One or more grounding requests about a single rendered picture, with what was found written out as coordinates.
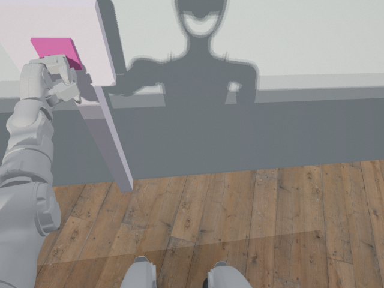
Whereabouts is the robot left upper arm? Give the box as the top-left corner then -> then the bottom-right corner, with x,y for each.
0,181 -> 61,288

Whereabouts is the panel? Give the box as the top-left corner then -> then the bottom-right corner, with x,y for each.
0,0 -> 133,193

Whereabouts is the robot right thigh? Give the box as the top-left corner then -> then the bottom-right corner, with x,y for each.
208,266 -> 252,288

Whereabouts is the button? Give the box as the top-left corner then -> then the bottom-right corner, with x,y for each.
30,38 -> 82,70

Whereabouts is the robot thigh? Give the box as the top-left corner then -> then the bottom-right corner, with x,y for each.
120,262 -> 157,288
208,266 -> 252,288

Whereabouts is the robot left hand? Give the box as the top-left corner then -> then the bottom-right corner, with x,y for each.
19,55 -> 82,112

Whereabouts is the robot left thigh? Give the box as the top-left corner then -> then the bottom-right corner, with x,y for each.
120,262 -> 157,288

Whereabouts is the robot left forearm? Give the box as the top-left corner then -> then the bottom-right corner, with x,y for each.
0,99 -> 54,188

